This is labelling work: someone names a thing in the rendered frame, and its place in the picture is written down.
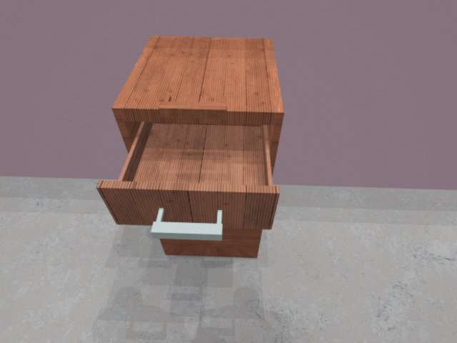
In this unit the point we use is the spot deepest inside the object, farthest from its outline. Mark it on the drawer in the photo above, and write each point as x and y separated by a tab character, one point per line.
193	170

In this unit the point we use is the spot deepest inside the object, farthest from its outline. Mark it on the handle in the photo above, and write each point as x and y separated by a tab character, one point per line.
192	110
183	230

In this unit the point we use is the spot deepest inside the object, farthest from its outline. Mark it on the cabinet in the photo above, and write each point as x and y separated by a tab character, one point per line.
240	72

